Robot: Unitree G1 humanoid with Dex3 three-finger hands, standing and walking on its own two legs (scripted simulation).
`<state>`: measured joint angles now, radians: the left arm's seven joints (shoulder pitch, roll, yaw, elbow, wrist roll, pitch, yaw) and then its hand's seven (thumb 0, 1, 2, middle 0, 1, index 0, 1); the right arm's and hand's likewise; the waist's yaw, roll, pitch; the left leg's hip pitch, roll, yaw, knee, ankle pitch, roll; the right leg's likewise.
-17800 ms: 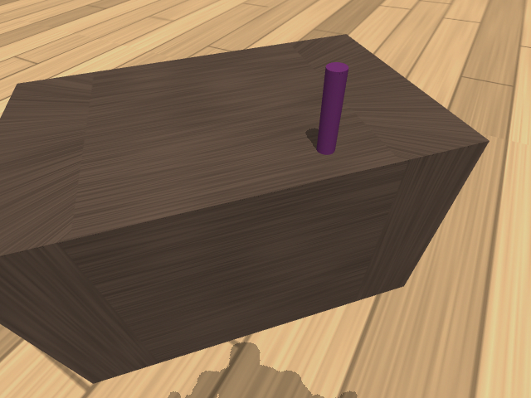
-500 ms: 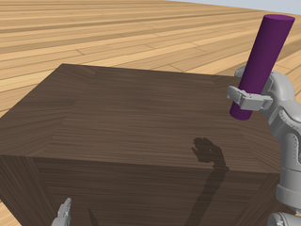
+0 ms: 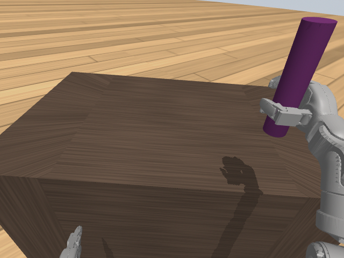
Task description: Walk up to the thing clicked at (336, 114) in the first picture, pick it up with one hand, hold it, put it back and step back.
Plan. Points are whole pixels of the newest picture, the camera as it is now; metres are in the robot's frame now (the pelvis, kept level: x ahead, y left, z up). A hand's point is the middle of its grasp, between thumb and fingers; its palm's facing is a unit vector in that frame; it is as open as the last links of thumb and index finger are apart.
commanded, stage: hold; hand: right
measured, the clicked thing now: (292, 85) +0.34 -0.17 +0.33
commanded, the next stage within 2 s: crouch in 0.38 s
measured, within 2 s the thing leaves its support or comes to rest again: neither
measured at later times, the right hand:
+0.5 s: hand (277, 101) +0.35 -0.16 +0.29, palm faces +0.09 +1.00 -0.01, open 6.8 cm
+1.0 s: hand (263, 121) +0.39 -0.18 +0.21, palm faces +0.15 +0.99 +0.01, open 6.8 cm
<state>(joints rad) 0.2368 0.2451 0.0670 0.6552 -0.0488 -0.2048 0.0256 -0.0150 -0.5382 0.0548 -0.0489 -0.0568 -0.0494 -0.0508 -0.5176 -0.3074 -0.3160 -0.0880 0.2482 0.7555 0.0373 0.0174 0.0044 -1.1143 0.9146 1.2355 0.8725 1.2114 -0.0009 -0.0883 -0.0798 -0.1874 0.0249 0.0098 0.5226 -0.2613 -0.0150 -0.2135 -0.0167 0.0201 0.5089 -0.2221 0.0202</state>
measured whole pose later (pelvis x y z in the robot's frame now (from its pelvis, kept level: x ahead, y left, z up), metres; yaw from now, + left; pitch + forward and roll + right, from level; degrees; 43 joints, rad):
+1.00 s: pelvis +0.00 +0.00 +0.00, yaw +1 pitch -2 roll +0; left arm 0.24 0.23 0.07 0.67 -0.03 -0.25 0.05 -0.01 -0.53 0.06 -0.05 -0.06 -0.05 -0.05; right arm -0.55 -0.31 -0.31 0.27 0.19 0.47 0.04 0.02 0.02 -1.14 0.92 1.24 0.88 1.21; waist 0.02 -0.05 -0.04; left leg -0.25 0.02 0.00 0.55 -0.27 -0.01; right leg -0.27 -0.02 0.01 0.53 -0.23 0.03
